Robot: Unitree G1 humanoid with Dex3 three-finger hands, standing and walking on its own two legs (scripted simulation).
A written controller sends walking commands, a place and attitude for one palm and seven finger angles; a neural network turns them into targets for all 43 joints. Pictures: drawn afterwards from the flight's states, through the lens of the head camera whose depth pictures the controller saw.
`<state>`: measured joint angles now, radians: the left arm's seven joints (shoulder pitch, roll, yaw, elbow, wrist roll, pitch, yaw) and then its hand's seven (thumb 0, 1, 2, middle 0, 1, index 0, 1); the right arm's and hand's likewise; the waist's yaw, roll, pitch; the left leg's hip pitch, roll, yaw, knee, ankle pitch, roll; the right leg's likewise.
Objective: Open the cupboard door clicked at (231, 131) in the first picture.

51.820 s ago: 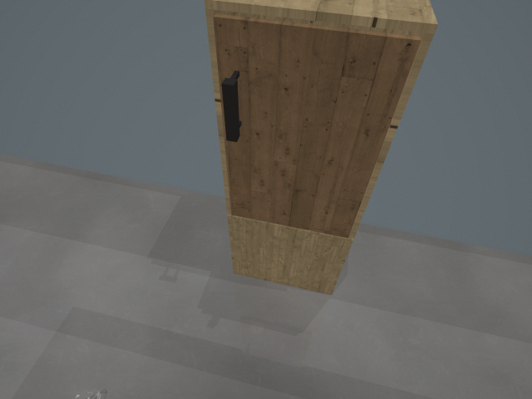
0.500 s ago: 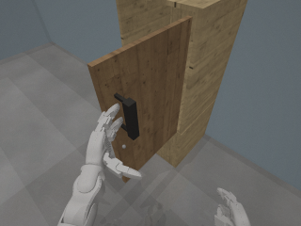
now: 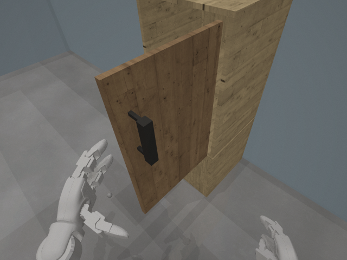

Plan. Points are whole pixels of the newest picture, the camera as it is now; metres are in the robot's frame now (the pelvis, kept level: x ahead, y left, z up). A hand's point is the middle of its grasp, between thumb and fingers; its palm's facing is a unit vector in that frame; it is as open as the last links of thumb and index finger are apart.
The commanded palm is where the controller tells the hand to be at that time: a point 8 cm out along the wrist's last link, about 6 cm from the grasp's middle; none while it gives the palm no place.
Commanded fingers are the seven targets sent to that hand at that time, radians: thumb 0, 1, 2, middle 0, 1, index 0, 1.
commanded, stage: draw the hand back to the body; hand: left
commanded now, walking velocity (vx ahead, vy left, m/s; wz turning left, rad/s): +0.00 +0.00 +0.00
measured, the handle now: (142, 138) +0.37 +0.10 +0.11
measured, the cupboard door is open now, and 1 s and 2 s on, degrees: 90 90 90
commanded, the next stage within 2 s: step back with the hand held close in 1.64 s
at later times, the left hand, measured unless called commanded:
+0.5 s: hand (84, 197) +0.20 +0.18 +0.13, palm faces +0.00 -1.00 -0.05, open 16.4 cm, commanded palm +0.17 +0.24 +0.14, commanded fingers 0.00 -0.40 0.34 -0.15 -0.30 -0.15 -0.30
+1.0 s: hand (43, 182) +0.22 +0.25 +0.15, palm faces +0.31 -0.89 -0.35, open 12.3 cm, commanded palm +0.17 +0.30 +0.17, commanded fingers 0.00 0.48 0.72 -0.19 -0.30 -0.19 -0.30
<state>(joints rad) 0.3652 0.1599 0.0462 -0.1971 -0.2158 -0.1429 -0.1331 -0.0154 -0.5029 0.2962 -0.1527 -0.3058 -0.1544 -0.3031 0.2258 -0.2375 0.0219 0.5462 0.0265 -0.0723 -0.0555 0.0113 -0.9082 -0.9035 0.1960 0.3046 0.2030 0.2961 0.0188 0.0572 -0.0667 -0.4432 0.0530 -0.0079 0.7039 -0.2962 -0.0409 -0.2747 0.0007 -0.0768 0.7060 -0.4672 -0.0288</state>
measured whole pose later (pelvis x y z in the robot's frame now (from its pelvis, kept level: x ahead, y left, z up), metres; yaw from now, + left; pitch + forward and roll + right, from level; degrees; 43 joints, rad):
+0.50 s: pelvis -0.01 +0.01 +0.00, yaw +0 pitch +0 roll -1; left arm 0.39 0.21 0.12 -0.30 -0.27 -0.06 -0.18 -0.02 -0.50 0.30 -0.15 -0.30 -0.15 -0.30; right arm 0.23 -0.23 0.05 0.57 0.04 -0.17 -0.08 0.01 -0.91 -0.90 0.20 0.30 0.20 0.30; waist 0.04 0.07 -0.06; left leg -0.41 0.05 0.00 0.69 -0.28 -0.02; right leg -0.24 0.00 -0.07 0.67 -0.44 -0.01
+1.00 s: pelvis +0.01 +0.03 +0.03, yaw -2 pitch -3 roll +0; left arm 0.45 0.30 0.20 -0.36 -0.05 -0.09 0.11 -0.01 0.14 0.57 -0.18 -0.30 -0.18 -0.30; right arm 0.19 -0.21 0.05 0.64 -0.01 -0.10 -0.10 0.01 -0.91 -0.90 0.20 0.30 0.21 0.30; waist 0.06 0.05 0.03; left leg -0.18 0.03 0.06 0.43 -0.19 0.00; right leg -0.01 -0.02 -0.02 0.37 -0.30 0.02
